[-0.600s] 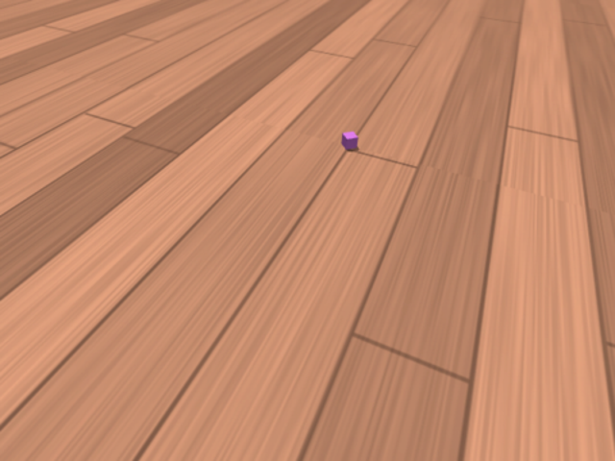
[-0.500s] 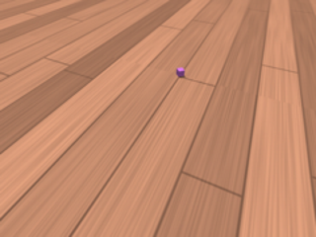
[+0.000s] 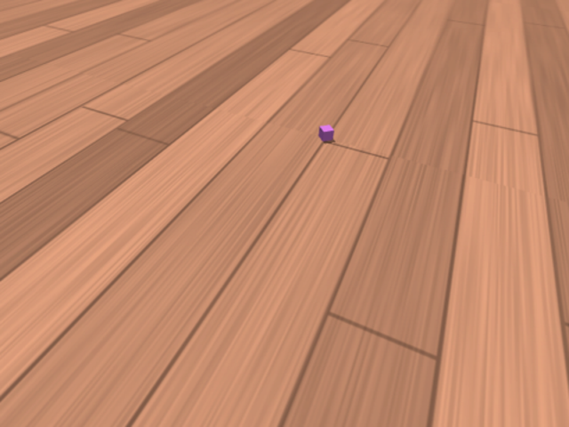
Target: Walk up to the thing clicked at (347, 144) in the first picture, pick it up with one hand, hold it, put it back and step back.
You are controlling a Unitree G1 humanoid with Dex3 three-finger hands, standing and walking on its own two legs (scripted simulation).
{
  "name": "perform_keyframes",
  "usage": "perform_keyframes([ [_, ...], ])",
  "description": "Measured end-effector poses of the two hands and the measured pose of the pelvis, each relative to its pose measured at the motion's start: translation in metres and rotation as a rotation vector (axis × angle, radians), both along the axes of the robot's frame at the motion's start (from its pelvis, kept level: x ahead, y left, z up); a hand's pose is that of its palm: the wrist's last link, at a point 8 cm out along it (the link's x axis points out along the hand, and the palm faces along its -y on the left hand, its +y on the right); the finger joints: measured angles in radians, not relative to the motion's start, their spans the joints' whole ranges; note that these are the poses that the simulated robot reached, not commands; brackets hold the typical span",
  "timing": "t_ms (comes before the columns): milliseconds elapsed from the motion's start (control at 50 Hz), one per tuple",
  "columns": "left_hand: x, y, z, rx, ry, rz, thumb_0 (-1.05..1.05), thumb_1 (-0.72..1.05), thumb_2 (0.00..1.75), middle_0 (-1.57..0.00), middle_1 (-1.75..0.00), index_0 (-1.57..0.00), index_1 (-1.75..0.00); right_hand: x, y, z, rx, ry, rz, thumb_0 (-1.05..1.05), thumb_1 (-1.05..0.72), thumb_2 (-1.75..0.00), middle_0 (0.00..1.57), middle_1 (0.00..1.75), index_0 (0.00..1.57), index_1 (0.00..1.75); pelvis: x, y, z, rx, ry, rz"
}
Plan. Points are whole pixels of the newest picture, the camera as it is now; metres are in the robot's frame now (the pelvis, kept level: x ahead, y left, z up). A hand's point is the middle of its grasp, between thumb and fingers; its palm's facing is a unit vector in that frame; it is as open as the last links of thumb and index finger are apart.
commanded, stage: stand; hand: left
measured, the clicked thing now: (326, 133) +2.03 -0.27 -0.75
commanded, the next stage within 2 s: walk up in 0.52 s
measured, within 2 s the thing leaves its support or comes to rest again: neither
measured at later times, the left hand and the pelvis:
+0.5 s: hand out of the picture +0.07 +0.25 -0.16, palm faces -0.03 -0.94 -0.34, open 7.4 cm; pelvis +0.00 +0.00 +0.00, yaw +0 degrees
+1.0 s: hand (155, 376) +0.27 +0.22 -0.14, palm faces -0.26 -0.82 -0.52, open 7.4 cm; pelvis +0.13 -0.06 -0.04, yaw -21 degrees
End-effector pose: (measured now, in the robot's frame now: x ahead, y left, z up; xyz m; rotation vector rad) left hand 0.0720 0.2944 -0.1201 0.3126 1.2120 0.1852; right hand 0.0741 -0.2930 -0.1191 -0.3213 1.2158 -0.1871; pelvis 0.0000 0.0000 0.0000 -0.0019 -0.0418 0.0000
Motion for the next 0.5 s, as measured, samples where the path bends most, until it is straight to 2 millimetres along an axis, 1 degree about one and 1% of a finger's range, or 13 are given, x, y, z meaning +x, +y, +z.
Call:
perform_keyframes([
  [500, -0.0078, 0.0017, 0.0002, 0.006, 0.028, 0.005, 0.01, 0.9, 0.9, -0.21, -0.3, -0.2, -0.3, -0.0062, -0.0007, -0.0024, 0.003, 0.024, -0.003, 0.0, -0.91, -0.9, 0.21, 0.3, 0.2, 0.3, 0.0009, 0.0, 0.0003, 0.003, 0.003, 0.0],
])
